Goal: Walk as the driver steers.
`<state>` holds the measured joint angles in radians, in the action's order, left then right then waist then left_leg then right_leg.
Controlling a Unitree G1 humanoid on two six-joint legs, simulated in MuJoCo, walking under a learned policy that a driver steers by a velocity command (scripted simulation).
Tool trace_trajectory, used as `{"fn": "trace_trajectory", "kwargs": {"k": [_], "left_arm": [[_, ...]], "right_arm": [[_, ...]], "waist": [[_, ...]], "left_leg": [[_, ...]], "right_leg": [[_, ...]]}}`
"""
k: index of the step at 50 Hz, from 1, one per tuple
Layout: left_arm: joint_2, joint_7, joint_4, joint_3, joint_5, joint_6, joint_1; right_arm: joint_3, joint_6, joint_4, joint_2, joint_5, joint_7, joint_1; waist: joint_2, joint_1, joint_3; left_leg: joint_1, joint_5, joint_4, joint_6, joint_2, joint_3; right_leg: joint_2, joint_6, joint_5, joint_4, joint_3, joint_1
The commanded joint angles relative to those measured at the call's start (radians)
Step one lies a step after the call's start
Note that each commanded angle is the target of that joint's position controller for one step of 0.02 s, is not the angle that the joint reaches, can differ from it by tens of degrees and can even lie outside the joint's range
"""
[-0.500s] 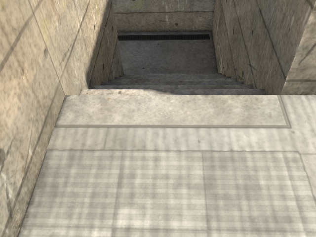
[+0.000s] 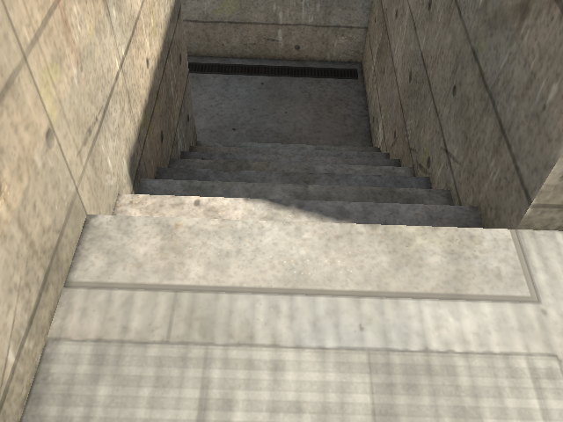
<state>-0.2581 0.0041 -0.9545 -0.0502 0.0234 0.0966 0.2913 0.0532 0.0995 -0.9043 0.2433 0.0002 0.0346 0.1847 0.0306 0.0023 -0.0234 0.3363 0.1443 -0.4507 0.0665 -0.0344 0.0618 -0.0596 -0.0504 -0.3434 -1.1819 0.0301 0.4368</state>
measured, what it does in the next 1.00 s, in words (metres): walks ahead: right foot, then left foot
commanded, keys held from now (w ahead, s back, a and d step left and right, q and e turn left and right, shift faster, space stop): w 0.58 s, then no key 0.42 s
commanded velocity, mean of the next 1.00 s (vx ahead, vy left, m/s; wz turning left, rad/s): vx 0.39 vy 0.00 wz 0.00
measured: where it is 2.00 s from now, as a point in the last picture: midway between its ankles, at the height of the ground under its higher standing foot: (309, 400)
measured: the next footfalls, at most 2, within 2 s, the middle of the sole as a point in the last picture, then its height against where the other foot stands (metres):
right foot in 0.42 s outside the picture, level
left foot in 0.88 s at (258, 364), level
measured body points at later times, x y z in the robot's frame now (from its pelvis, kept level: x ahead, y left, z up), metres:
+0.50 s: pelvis +0.28 -0.06 -0.01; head +0.31 -0.07 +0.44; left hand +0.45 +0.19 -0.12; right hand +0.26 -0.33 -0.16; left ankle +0.11 +0.08 -0.66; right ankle +0.37 -0.15 -0.74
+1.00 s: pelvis +0.47 -0.04 -0.01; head +0.50 -0.02 +0.44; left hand +0.51 +0.22 -0.16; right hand +0.60 -0.28 -0.13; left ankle +0.58 +0.06 -0.74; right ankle +0.39 -0.16 -0.70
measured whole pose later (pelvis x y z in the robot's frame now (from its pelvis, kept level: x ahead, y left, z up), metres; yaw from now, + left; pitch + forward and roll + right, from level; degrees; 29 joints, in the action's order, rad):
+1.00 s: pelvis +0.47 -0.04 -0.01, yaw -1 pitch +1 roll -1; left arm -0.23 0.02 -1.01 -0.04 0.01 0.02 0.24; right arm 0.04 0.05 -0.95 0.19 0.02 -0.01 0.10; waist 0.02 -0.02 -0.03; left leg 0.43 0.10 -0.50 0.04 0.00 0.03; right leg 0.01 0.02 -0.59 -0.86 0.00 0.29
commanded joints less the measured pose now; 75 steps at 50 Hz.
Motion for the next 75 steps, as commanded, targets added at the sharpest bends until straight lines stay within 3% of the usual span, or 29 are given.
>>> {"fn": "trace_trajectory", "kwargs": {"k": [1,6,10,15,18,20,21,22,23,24,25,26,28,32,37,42,44,45,46,47,49,51,55,57,58,59,62,66,75], "left_arm": [[-0.051,0.011,0.047,-0.023,-0.006,-0.010,0.052],[-0.054,0.013,0.103,-0.031,-0.020,-0.019,-0.105],[-0.031,-0.001,0.138,-0.021,-0.014,-0.011,-0.238],[-0.033,-0.029,0.188,-0.010,-0.003,0.000,-0.371],[-0.059,-0.044,0.200,-0.015,-0.001,0.010,-0.354],[-0.110,-0.041,0.153,-0.043,-0.005,0.014,-0.181],[-0.166,-0.033,0.098,-0.069,-0.011,0.013,0.003],[-0.269,-0.025,0.072,-0.093,-0.032,0.010,0.157],[-0.234,-0.029,0.059,-0.080,-0.019,0.005,0.178],[-0.164,-0.031,0.070,-0.056,-0.011,0.007,0.110],[-0.125,-0.029,0.093,-0.044,-0.013,0.005,0.024],[-0.097,-0.034,0.101,-0.034,-0.019,0.005,-0.047],[-0.055,-0.041,0.100,-0.021,-0.033,0.011,-0.097],[-0.100,-0.024,0.064,-0.028,-0.040,0.018,-0.054],[-0.107,0.003,0.030,-0.023,-0.038,-0.004,-0.007],[-0.108,0.011,-0.014,-0.025,-0.017,-0.028,0.000],[-0.093,0.015,-0.025,-0.022,-0.012,-0.034,0.006],[-0.069,0.015,-0.025,-0.016,-0.033,-0.028,0.062],[0.018,0.012,-0.067,0.009,-0.037,-0.026,0.201],[0.000,0.012,-0.067,0.007,-0.023,-0.045,0.159],[-0.051,0.025,-0.037,-0.010,-0.001,-0.088,0.045],[-0.050,0.040,-0.040,-0.019,-0.012,-0.121,0.022],[0.008,0.043,-0.092,-0.012,-0.024,-0.123,0.089],[0.000,0.034,-0.100,-0.011,-0.047,-0.127,0.093],[-0.024,0.034,-0.088,-0.011,-0.053,-0.128,0.076],[-0.068,0.037,-0.089,-0.018,-0.042,-0.126,0.050],[-0.038,0.040,-0.094,-0.012,-0.036,-0.092,-0.009],[-0.016,0.037,-0.113,-0.008,-0.028,-0.070,0.034],[0.002,0.036,-0.142,-0.003,-0.024,-0.082,0.098]], "right_arm": [[0.013,0.016,0.026,0.082,0.008,0.002,0.017],[0.023,0.012,-0.015,0.131,0.003,-0.027,0.109],[0.022,0.004,-0.037,0.141,-0.007,-0.038,0.166],[0.028,-0.015,-0.081,0.152,-0.015,-0.043,0.246],[0.037,-0.029,-0.089,0.167,-0.019,-0.048,0.233],[0.039,-0.037,-0.078,0.173,-0.020,-0.049,0.184],[0.027,-0.038,-0.066,0.144,-0.013,-0.048,0.177],[-0.002,-0.025,-0.044,0.054,0.001,-0.042,0.266],[-0.016,0.001,-0.059,0.019,-0.011,-0.033,0.292],[0.012,0.020,-0.046,0.125,-0.037,-0.028,0.219],[0.016,0.028,-0.020,0.145,-0.050,-0.028,0.135],[0.019,0.025,-0.014,0.131,-0.041,-0.035,0.096],[0.028,-0.004,-0.024,0.099,-0.024,-0.043,0.120],[0.031,-0.030,-0.010,0.070,-0.005,-0.055,0.094],[0.013,-0.033,0.018,0.025,0.003,-0.046,-0.044],[0.018,-0.035,0.027,0.065,0.008,-0.038,-0.085],[0.036,-0.027,-0.012,0.110,0.020,-0.040,0.011],[0.050,-0.025,-0.023,0.177,0.030,-0.047,0.060],[0.038,-0.035,-0.037,0.151,0.031,-0.052,0.095],[0.017,-0.048,-0.048,0.069,0.016,-0.047,0.111],[0.008,-0.058,-0.036,0.070,0.016,-0.040,0.031],[0.010,-0.064,-0.007,0.087,0.020,-0.049,-0.088],[0.010,-0.086,-0.023,0.065,0.013,-0.061,-0.139],[0.007,-0.090,-0.052,0.044,-0.007,-0.063,-0.095],[0.008,-0.092,-0.062,0.044,-0.004,-0.064,-0.071],[0.014,-0.096,-0.062,0.045,-0.004,-0.068,-0.043],[0.014,-0.094,-0.081,0.031,0.005,-0.079,-0.034],[0.015,-0.096,-0.112,0.025,0.004,-0.074,-0.011],[0.016,-0.105,-0.166,0.030,-0.005,-0.074,0.015]], "waist": [[-0.117,-0.023,0.057],[-0.080,0.001,-0.001],[-0.087,0.042,-0.025],[-0.086,0.083,-0.069],[-0.107,0.049,-0.051],[-0.119,-0.052,0.053],[-0.089,-0.124,0.174],[0.111,-0.119,0.344],[0.251,-0.109,0.437],[0.171,-0.109,0.316],[0.106,-0.090,0.200],[0.028,-0.056,0.119],[0.047,0.003,0.066],[0.021,0.033,0.018],[0.046,-0.009,0.047],[0.053,-0.011,0.049],[0.003,0.033,0.092],[-0.078,0.007,0.170],[-0.221,-0.030,0.288],[-0.256,0.012,0.314],[-0.173,0.012,0.201],[-0.152,-0.023,0.123],[-0.165,-0.068,0.108],[-0.127,-0.065,0.079],[-0.085,-0.041,0.038],[0.013,0.007,-0.017],[0.068,0.023,-0.044],[0.017,0.009,-0.020],[-0.031,-0.006,0.012]], "left_leg": [[-0.135,-0.071,0.296,0.162,0.249,-0.279],[-0.178,-0.185,0.338,0.167,0.247,-0.201],[-0.216,-0.167,0.344,0.134,0.220,-0.139],[-0.363,-0.170,0.292,0.132,0.273,-0.140],[-0.426,-0.292,0.217,0.111,0.307,-0.147],[-0.400,-0.591,0.023,0.078,0.262,-0.102],[-0.278,-0.565,-0.200,0.046,0.205,-0.060],[0.091,-0.185,-0.600,-0.019,0.078,-0.009],[0.313,0.412,-0.821,-0.038,-0.030,-0.115],[0.411,0.389,-0.914,-0.015,0.041,-0.182],[0.429,0.310,-0.906,-0.002,0.093,-0.149],[0.390,0.228,-0.839,-0.003,0.135,-0.130],[0.278,0.144,-0.735,-0.005,0.181,-0.137],[0.276,0.056,-0.587,-0.052,0.172,-0.110],[0.147,-0.213,-0.227,-0.060,0.104,-0.054],[0.104,-0.142,-0.095,-0.027,0.080,-0.074],[-0.065,-0.379,0.041,0.008,0.074,-0.074],[-0.249,-0.783,-0.021,0.051,0.177,-0.160],[-0.465,-0.906,-0.066,0.200,0.340,-0.310],[-0.426,-0.743,0.002,0.262,0.397,-0.414],[-0.262,-0.258,0.102,0.210,0.353,-0.421],[-0.076,0.019,0.187,0.156,0.311,-0.365],[0.069,0.173,0.203,0.095,0.204,-0.216],[0.091,0.338,0.193,0.033,0.169,-0.186],[0.091,0.384,0.166,-0.003,0.147,-0.171],[0.018,0.335,0.149,-0.031,0.088,-0.110],[-0.161,0.118,0.042,-0.033,0.075,-0.080],[-0.166,-0.024,0.017,-0.022,0.076,-0.074],[-0.189,-0.180,-0.015,-0.024,0.082,-0.072]], "right_leg": [[-0.092,-0.001,0.092,0.029,0.036,0.138],[-0.101,0.040,0.302,0.261,0.025,0.281],[-0.065,0.041,0.454,0.486,-0.009,0.253],[-0.036,0.026,0.399,0.623,-0.023,0.278],[-0.013,-0.012,0.295,0.670,-0.034,0.208],[0.051,-0.052,0.276,0.701,-0.088,-0.060],[0.019,-0.091,0.305,0.676,-0.049,-0.337],[-0.244,-0.224,0.256,0.681,0.334,-0.749],[-0.358,-0.311,0.130,0.856,0.701,-0.872],[-0.319,-0.256,0.071,0.874,0.607,-0.774],[-0.282,-0.218,0.116,0.888,0.454,-0.619],[-0.240,-0.197,0.187,0.924,0.344,-0.461],[-0.178,-0.172,0.239,0.989,0.227,-0.293],[-0.163,-0.195,0.668,1.006,0.090,-0.221],[-0.092,-0.132,0.827,0.947,-0.053,-0.223],[-0.145,-0.129,0.748,0.839,0.008,-0.332],[-0.082,-0.070,0.656,0.710,-0.001,-0.332],[-0.008,-0.023,0.473,0.578,-0.037,-0.248],[0.058,0.034,0.066,0.401,-0.051,-0.093],[0.074,0.068,-0.295,0.281,-0.024,-0.053],[0.033,0.081,-0.354,0.169,0.020,0.027],[-0.004,0.090,-0.235,0.231,0.026,-0.028],[0.031,0.068,0.045,0.555,-0.051,-0.259],[0.030,0.036,0.141,0.687,-0.056,-0.310],[-0.016,0.011,0.092,0.749,-0.010,-0.272],[-0.024,-0.011,-0.118,0.781,0.007,-0.116],[-0.022,0.021,-0.166,0.872,0.026,0.017],[-0.011,0.027,-0.013,0.842,0.012,-0.069],[0.009,0.025,0.193,0.793,-0.018,-0.156]]}}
